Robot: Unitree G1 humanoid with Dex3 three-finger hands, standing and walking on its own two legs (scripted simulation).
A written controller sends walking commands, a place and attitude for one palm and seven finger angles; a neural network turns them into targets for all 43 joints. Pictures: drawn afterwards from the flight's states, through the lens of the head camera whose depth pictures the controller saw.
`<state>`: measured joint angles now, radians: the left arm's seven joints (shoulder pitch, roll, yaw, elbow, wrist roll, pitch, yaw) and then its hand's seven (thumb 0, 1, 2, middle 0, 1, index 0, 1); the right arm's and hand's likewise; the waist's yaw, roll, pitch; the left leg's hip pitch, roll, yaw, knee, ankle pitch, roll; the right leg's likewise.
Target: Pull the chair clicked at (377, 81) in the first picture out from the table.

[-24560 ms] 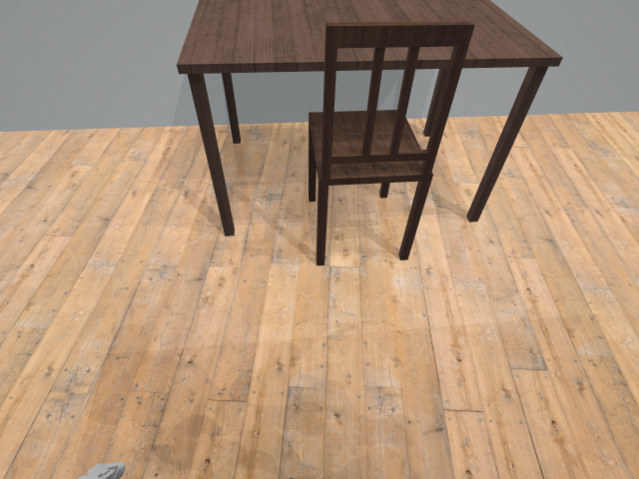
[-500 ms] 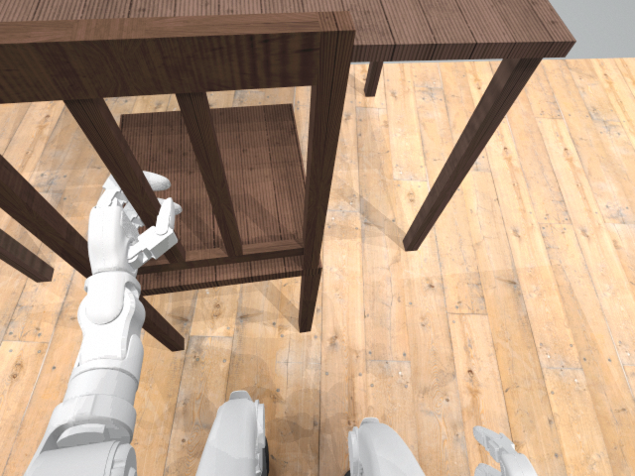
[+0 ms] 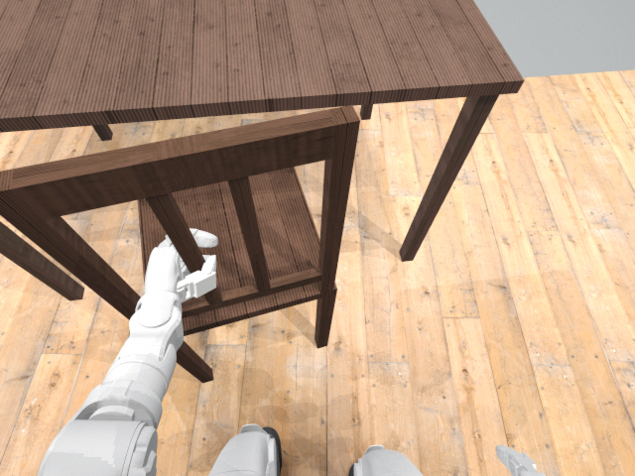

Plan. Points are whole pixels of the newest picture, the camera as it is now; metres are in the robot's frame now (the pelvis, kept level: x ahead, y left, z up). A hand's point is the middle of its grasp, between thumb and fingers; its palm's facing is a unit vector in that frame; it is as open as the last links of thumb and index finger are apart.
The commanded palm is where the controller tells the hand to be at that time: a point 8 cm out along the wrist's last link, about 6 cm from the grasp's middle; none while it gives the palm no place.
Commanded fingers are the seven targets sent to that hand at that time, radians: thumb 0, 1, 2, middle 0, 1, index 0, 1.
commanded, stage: step backward, pulling the chair out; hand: left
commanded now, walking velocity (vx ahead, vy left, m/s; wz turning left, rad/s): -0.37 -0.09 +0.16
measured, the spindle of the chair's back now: (192, 256) +0.41 +0.17 -0.05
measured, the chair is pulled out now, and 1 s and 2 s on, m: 0.09 0.17 0.25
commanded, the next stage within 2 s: none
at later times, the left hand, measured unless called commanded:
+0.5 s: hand (220, 326) +0.31 +0.12 -0.05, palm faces +0.02 -0.99 -0.16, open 5.3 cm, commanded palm +0.31 +0.18 -0.05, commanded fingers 0.00 0.90 0.90 -0.50 -1.45 -0.50 -1.45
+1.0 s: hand (218, 328) +0.30 +0.13 -0.05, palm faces +0.01 -0.98 -0.18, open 5.4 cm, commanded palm +0.29 +0.18 -0.05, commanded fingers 0.00 0.90 0.90 -0.50 -1.45 -0.50 -1.45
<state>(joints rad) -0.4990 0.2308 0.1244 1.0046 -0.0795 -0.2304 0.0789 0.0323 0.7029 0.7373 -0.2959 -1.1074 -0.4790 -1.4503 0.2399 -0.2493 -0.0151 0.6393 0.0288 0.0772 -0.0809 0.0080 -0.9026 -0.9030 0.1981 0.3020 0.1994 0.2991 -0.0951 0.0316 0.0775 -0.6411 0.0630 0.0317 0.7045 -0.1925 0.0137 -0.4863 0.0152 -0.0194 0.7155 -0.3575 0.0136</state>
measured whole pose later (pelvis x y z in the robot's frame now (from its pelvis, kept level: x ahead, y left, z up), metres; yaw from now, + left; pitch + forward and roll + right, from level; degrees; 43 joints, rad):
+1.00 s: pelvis -0.06 -0.01 +0.00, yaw +2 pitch +1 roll -2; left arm -0.55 0.18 0.00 1.07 -0.04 -0.24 0.09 0.02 0.66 0.75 -0.25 -1.18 -0.49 -1.45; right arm 0.19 -0.24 0.00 0.77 0.02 -0.06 -0.12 0.01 -0.90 -0.90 0.20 0.30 0.20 0.30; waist -0.04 0.02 0.17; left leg -0.52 0.03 -0.02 0.64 -0.14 0.00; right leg -0.43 0.00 -0.05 0.68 -0.29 0.00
